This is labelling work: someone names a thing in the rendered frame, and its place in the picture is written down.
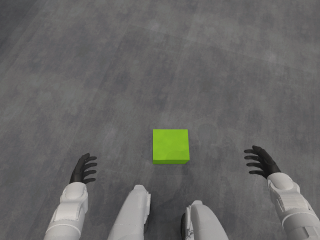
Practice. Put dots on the left robot foot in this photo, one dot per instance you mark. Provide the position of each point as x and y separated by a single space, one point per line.
146 223

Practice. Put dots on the carton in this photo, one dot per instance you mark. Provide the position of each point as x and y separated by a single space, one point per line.
170 146

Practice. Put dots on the left robot thigh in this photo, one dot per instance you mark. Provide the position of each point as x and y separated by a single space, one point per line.
129 223

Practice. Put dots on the robot left forearm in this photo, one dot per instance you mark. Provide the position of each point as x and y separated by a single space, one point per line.
68 219

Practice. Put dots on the robot right forearm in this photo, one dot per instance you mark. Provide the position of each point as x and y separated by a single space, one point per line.
295 213

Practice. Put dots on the right robot hand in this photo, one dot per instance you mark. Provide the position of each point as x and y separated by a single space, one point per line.
267 164

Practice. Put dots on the left robot hand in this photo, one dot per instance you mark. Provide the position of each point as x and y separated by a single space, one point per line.
79 172

